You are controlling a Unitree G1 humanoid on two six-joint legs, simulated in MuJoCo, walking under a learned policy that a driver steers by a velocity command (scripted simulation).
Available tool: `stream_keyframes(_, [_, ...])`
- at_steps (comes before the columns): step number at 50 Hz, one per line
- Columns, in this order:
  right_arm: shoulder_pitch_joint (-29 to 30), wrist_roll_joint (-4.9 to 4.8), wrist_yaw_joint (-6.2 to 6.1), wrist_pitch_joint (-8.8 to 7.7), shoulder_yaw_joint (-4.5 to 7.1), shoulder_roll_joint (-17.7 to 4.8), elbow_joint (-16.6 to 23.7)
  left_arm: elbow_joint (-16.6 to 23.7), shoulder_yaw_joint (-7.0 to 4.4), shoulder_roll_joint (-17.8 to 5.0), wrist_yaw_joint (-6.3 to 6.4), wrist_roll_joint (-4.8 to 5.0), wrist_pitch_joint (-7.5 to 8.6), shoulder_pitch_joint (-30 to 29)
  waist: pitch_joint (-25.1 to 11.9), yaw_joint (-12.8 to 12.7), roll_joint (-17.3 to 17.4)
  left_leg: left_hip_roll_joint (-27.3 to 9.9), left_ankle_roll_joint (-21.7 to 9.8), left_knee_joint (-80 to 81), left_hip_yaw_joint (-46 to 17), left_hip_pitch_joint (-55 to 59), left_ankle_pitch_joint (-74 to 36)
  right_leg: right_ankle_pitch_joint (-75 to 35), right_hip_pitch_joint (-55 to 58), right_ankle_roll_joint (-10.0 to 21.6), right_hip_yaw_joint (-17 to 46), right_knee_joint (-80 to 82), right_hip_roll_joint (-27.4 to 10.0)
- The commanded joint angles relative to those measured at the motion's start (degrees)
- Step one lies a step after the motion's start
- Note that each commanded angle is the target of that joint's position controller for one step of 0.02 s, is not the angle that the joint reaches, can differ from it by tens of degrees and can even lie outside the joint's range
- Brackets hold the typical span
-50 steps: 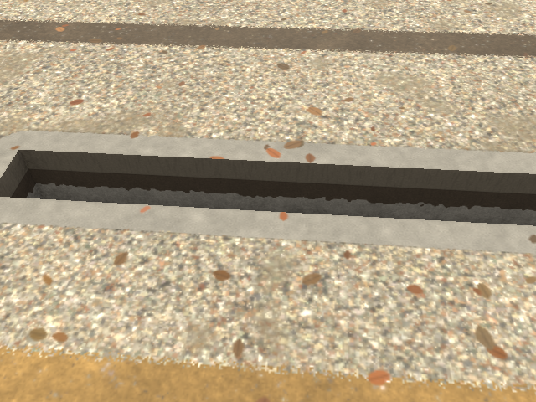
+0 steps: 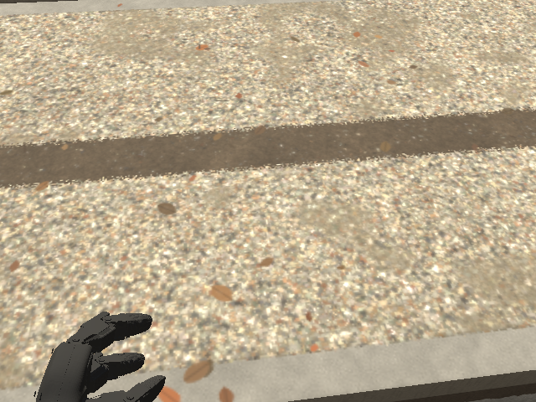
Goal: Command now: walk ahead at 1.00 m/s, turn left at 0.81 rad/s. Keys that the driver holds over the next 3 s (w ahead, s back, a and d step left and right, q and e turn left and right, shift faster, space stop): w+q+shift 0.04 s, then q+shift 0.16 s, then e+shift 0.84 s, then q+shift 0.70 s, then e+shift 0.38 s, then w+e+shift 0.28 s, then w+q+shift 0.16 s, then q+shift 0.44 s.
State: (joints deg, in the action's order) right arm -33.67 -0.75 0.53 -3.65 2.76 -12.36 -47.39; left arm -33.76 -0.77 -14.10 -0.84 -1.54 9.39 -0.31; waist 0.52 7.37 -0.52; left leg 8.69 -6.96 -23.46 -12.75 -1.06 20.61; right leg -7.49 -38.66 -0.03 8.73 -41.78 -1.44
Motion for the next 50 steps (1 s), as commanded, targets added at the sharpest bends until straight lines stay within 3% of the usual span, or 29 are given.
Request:
stream_keyframes(1, [13.1,-0.15,-0.39,-0.39,2.47,-8.6,7.7,-1.0,-4.68,-6.8,0.41,0.66,0.72,17.1,-6.4,-14.3,5.4,-6.2,-2.4,-4.1,-4.7,-36.9,-33.4,-5.9,48.6,-1.4,-7.8,-10.1,5.9])
stream_keyframes(3, [27.8,1.33,0.1,-0.52,2.94,-11.2,13.8,-5.2,-7.6,-10.6,1.88,0.96,0.27,41.5,-12.6,-32.2,2.8,-4.4,2.6,-38.0,-4.6,-42.2,-52.2,7.1,66.7,0.0,-7.4,-7.8,3.0])
stream_keyframes(4, [26.2,0.71,0.21,-0.45,1.49,-4.1,16.1,-6.7,-7.11,-12.7,1.66,1.47,0.12,46.9,-13.8,-30.8,-18.4,2.4,3.6,-63.6,-4.0,-45.9,-3.0,10.3,67.6,7.1,3.6,2.4,-8.0])
stream_keyframes(5, [14.6,-1.85,-0.34,-0.61,0.49,0.0,16.0,-4.6,-5.6,-11.0,0.63,1.42,0.18,37.1,-7.4,-18.3,-25.9,1.8,4.5,-76.3,-3.8,-53.3,18.5,-10.8,58.9,15.8,21.7,9.1,-21.7])
stream_keyframes(6, [9.6,-3.17,-0.51,0.6,1.74,-4.6,13.6,-2.0,-4.77,-7.4,-0.08,2.52,-0.8,26.1,-1.9,-9.6,-14.4,-3.2,5.4,-78.0,-1.5,-57.7,16.3,-13.7,50.4,19.6,26.9,11.2,-24.4])
stream_keyframes(7, [11.4,-3.68,-0.74,2.32,1.87,-5.9,14.2,-2.3,-5.13,-6.5,-0.53,4.08,-0.82,20.3,3.0,-5.8,-9.3,-6.6,5.2,-76.9,0.1,-61.1,12.0,6.6,41.4,19.8,32.6,13.6,-25.5])
stream_keyframes(10, [20.1,-0.99,-0.59,5.95,1.19,-6.4,17.1,-2.6,-4.01,-6.8,0.27,6.1,0.38,10.1,13.5,-2.7,5.2,-14.7,3.7,-57.1,0.5,-53.3,8.8,15.3,19.0,13.2,19.1,19.8,-24.8])
stream_keyframes(12, [18.0,1.57,0.27,4.71,1.66,-5.9,16.0,-7.3,-6.31,-14.8,0.5,2.85,-0.62,15.2,6.5,-4.6,5.8,-12.3,3.3,-56.1,5.0,-43.8,-11.1,6.3,17.8,12.5,10.2,16.5,-19.9])
stream_keyframes(14, [32.3,-2.07,1.78,1.78,1.06,-7.7,18.6,-8.1,-4.65,-9.5,2.53,4.31,0.59,22.4,14.2,-10.1,1.5,-12.2,3.9,-40.5,-0.1,-63.2,-17.6,31.8,28.4,8.0,5.1,17.7,-15.4])
stream_keyframes(16, [42.6,-0.95,2.37,0.58,-0.7,-4.3,21.2,-10.0,-5.09,-10.2,2.8,3.7,-1.37,31.7,14.9,-14.7,0.7,-9.1,2.8,-34.0,3.6,-68.8,-23.5,36.0,36.4,9.2,8.2,17.3,-15.1])
stream_keyframes(17, [43.8,-2.69,3.11,0.41,-1.46,-3.4,23.6,-7.9,-4.19,-8.5,3.55,3.64,-3.55,24.3,16.2,-10.3,-3.4,-8.5,3.9,-25.4,5.4,-57.7,-19.9,33.7,25.3,9.2,3.9,20.8,-12.4])
stream_keyframes(18, [39.9,-0.76,4.83,-0.21,-3.37,-1.7,23.6,-7.4,-4.61,-11.7,2.99,4.59,-5.79,20.7,8.0,-7.1,-0.2,-6.9,3.0,-13.9,11.9,-22.0,-27.4,31.1,6.8,7.9,-1.7,26.5,-10.1])
stream_keyframes(19, [39.6,-0.57,5.6,-0.33,-1.82,-2.8,21.4,-9.1,-5.1,-12.4,2.37,4.77,-5.81,26.6,2.9,-8.5,1.1,-3.8,3.0,-18.6,15.9,-3.5,-36.3,30.8,-0.7,8.0,-3.9,26.1,-9.9])
stream_keyframes(20, [26.3,-0.03,4.79,0.16,0.13,-6.1,18.7,-8.1,-4.26,-14.2,1.36,4.4,-4.76,22.9,-4.5,-0.5,0.3,-3.6,1.4,-21.9,13.5,10.2,-29.0,14.2,2.8,7.3,-6.4,22.4,-9.9])
stream_keyframes(21, [17.3,2.23,2.92,0.63,2.13,-10.6,15.9,-8.3,-4.7,-16.5,0.6,4.26,-2.85,19.4,-9.4,7.5,-2.2,-4.1,-1.2,-22.0,14.4,16.6,-22.5,-4.4,8.1,4.5,-10.7,12.9,-6.5])
stream_keyframes(22, [12.9,3.36,1.23,0.78,3.07,-15.9,14.3,-7.8,-4.35,-14.4,0.37,3.4,-2.32,20.1,-12.5,8.6,-1.6,-16.1,-2.5,-21.4,4.3,21.6,-40.5,4.7,7.6,0.5,-9.6,-1.6,-4.5])
stream_keyframes(23, [10.8,6.77,0.25,0.75,2.83,-20.2,13.4,-4.4,-1.27,-5.7,0.3,5.28,-2.85,27.0,-33.0,2.5,14.5,-35.5,-11.0,-8.0,-26.1,31.0,-35.9,40.0,4.2,-2.8,-0.3,-25.4,1.4])
stream_keyframes(24, [15.1,6.74,-0.6,0.19,2.64,-18.7,15.2,-4.3,-0.96,-7.9,1.24,4.74,-3.8,23.4,-37.2,1.2,7.4,-32.4,-9.1,-2.8,-30.7,23.0,-35.4,36.5,11.2,-2.5,3.5,-27.9,0.8])
stream_keyframes(26, [17.7,2.5,1.05,-1.23,1.07,-14.8,12.9,-5.4,-1.42,-7.9,3.43,4.73,-5.15,21.9,-25.4,-2.5,-0.6,-28.8,-9.0,-1.1,-17.9,14.1,-37.8,34.1,3.9,-1.5,-0.6,-29.9,-0.2])
stream_keyframes(27, [18.7,1.08,0.53,-2.38,1.36,-13.2,12.1,-6.8,-2.68,-9.8,3.82,4.83,-5.37,22.4,-21.3,-3.9,1.5,-27.8,-8.3,0.2,-14.0,7.9,-35.9,31.0,3.7,-0.1,0.5,-30.4,-1.4])
stream_keyframes(29, [19.0,0.16,-0.67,-2.72,1.19,-9.8,8.8,-8.9,-3.62,-9.2,4.23,5.43,-8.19,22.5,-12.0,-7.2,3.1,-27.4,-8.7,6.4,-7.7,-3.6,-32.4,35.1,3.6,-0.3,-1.9,-40.4,-2.3])
stream_keyframes(30, [20.7,-0.08,-1.11,-2.02,0.45,-7.6,8.7,-8.9,-3.61,-7.7,4.62,4.41,-10.27,23.4,-10.4,-8.7,6.7,-27.7,-8.0,8.1,-6.5,-4.0,-28.6,36.5,1.3,0.2,-3.0,-47.2,-2.0])
stream_keyframes(33, [26.1,0.23,-2.85,-0.17,-0.95,-2.7,8.9,-4.4,-3.48,-6.9,4.25,3.31,-12.7,18.0,-4.8,-12.6,3.0,-26.0,-5.2,10.4,2.8,-13.2,-18.6,25.4,-2.7,-0.3,-1.2,-41.0,-4.5])
stream_keyframes(35, [28.2,2.45,-3.73,1.55,-0.63,-4.9,9.0,0.6,-2.08,-3.7,3.47,2.91,-12.54,14.8,-3.0,-13.8,5.2,-25.3,-6.9,8.4,9.5,-15.6,-22.6,20.3,-4.9,-2.4,-3.1,-31.7,-4.8])
stream_keyframes(38, [30.3,3.17,-3.92,1.33,0.33,-9.4,10.3,0.6,-2.33,-7.2,1.82,1.08,-12.57,16.3,-6.7,-12.8,5.1,-27.2,-8.7,10.2,13.8,-16.2,-24.5,12.3,2.8,-2.5,-5.1,-25.4,-5.2])
stream_keyframes(41, [30.1,2.18,-4.53,1.93,0.86,-11.8,9.8,3.4,-3.01,-9.6,0.93,1.14,-13.63,13.9,-3.8,-10.9,4.6,-29.8,-8.2,9.7,15.2,-10.6,-18.8,16.4,-3.1,-1.1,-6.1,-22.4,-7.2])
stream_keyframes(45, [27.8,1.55,-2.22,4.14,2.47,-16.1,8.9,5.7,-3.68,-9.4,-0.96,2.18,-13.56,8.0,-2.5,-6.6,5.1,-29.3,-5.6,8.0,21.0,-4.2,-14.8,23.2,2.1,0.5,-12.1,-8.8,-6.8])
stream_keyframes(48, [28.6,-0.33,-0.23,6.43,3.01,-15.7,8.1,5.4,-4.53,-9.6,-1.66,2.84,-13.62,10.2,-1.4,-6.9,5.3,-27.3,-2.2,2.8,24.9,0.0,-14.8,23.9,7.9,2.8,-17.8,5.0,-3.8])
stream_keyframes(50, [25.3,-0.63,0.26,7.1,2.21,-12.1,5.9,1.9,-7.44,-14.3,0.04,1.81,-12.41,21.2,-2.7,-10.8,-4.5,-19.9,4.1,-16.0,29.0,-9.4,-9.4,11.2,25.6,8.3,-11.0,17.9,-1.4])
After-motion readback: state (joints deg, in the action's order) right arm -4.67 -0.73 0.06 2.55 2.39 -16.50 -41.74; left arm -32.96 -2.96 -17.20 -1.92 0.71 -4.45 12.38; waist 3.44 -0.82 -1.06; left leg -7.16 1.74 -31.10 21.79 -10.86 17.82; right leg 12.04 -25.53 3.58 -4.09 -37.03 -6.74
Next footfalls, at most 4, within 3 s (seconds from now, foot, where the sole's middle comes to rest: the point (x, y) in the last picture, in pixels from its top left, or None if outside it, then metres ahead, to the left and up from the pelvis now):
0.06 right None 0.20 -0.18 -0.77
0.42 left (135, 379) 0.61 0.27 -0.77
1.00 right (245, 347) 0.66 -0.01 -0.77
1.50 left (152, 345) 0.69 0.23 -0.77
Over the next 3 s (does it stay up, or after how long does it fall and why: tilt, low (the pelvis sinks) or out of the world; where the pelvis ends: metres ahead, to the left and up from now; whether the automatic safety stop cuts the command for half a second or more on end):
stays up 1.16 0.08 -0.01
